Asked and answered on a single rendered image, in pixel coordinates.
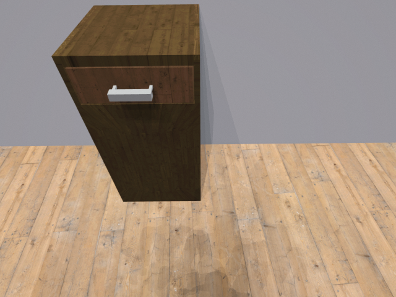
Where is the handle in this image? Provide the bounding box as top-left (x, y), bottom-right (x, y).
top-left (107, 85), bottom-right (153, 101)

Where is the cabinet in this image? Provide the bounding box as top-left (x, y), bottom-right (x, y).
top-left (51, 4), bottom-right (200, 202)

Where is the drawer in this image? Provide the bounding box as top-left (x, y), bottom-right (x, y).
top-left (65, 66), bottom-right (194, 103)

